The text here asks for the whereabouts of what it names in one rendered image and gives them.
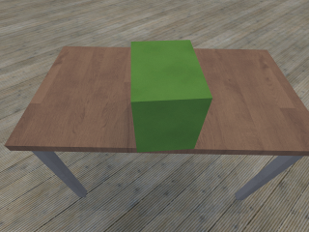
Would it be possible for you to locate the table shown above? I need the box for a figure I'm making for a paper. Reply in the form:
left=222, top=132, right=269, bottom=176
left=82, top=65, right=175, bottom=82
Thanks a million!
left=4, top=46, right=309, bottom=200

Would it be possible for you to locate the carton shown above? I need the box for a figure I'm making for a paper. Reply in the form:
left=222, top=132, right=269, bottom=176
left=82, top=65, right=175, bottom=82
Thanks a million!
left=130, top=40, right=212, bottom=153

